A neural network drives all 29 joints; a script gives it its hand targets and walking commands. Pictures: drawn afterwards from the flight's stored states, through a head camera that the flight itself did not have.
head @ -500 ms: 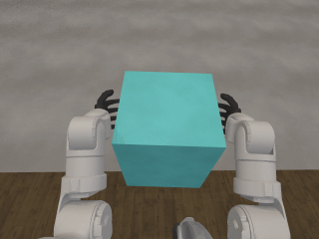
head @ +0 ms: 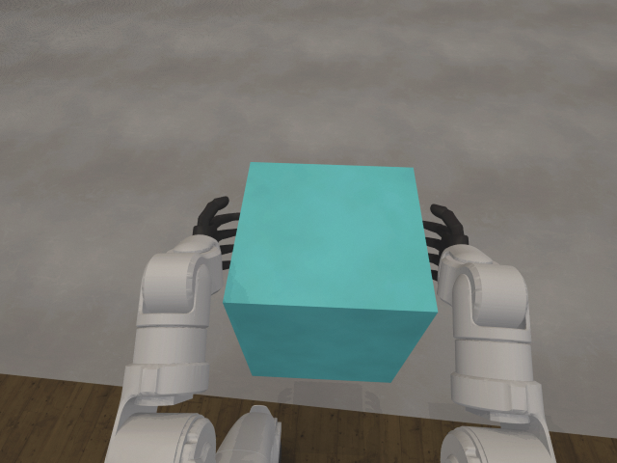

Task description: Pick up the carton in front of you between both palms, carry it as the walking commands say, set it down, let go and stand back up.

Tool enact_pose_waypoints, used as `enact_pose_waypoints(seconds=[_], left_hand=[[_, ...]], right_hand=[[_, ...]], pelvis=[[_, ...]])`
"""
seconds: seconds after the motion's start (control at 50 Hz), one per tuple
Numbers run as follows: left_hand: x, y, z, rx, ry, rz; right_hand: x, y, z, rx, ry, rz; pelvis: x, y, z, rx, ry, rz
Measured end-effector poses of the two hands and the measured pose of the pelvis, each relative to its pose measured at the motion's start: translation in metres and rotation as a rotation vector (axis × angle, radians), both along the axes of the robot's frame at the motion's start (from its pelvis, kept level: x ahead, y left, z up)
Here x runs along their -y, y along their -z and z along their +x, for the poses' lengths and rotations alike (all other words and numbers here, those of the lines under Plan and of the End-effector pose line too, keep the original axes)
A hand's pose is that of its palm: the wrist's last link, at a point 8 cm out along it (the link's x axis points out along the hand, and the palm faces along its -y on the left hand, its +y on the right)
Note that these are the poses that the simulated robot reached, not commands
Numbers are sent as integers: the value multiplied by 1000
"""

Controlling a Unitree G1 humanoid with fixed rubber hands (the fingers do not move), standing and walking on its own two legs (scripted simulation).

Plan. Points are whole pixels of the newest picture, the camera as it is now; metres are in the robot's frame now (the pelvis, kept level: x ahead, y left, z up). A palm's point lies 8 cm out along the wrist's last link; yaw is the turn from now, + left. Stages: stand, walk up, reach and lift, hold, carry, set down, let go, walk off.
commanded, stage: carry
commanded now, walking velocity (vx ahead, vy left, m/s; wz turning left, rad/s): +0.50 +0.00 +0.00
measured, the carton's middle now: (325, 280) +0.35 +0.02 +0.00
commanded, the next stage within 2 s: none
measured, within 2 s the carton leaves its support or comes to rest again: neither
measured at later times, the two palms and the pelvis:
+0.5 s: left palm (256, 100) +0.66 +0.16 +0.08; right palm (431, 110) +0.64 -0.14 +0.08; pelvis +0.30 +0.03 -0.03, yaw -1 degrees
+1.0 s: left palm (282, 35) +0.93 +0.15 +0.06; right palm (419, 38) +0.94 -0.15 +0.05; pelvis +0.59 -0.01 -0.03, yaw +1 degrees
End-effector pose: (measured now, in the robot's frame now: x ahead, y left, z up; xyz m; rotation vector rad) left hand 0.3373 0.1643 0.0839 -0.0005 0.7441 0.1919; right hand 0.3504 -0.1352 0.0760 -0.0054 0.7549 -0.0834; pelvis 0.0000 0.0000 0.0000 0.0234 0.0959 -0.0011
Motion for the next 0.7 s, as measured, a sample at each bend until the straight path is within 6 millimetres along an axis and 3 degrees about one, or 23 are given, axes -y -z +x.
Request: enact_pose_waypoints(seconds=[0.1, 0.18, 0.38, 0.56, 0.7], left_hand=[[-11, -16, 76, 96, 14, 3], [-19, -11, 144, 142, 48, -8], [-2, 11, 256, -28, 128, -17], [10, 7, 364, 22, 105, -38], [28, 24, 463, 40, 78, -6]], right_hand=[[-11, -18, 74, 97, 5, -6], [-19, -21, 134, 143, 19, -48], [-3, 2, 220, -28, 93, -56], [10, -5, 333, 22, 99, -47], [28, 20, 442, 41, 65, -23]], pelvis=[[-12, 17, 72, 7, 11, -23], [-21, 46, 133, 28, 19, -30], [-36, 35, 230, 15, 20, -48], [-22, 35, 337, 0, 5, -44], [1, 65, 445, 20, -8, -29]])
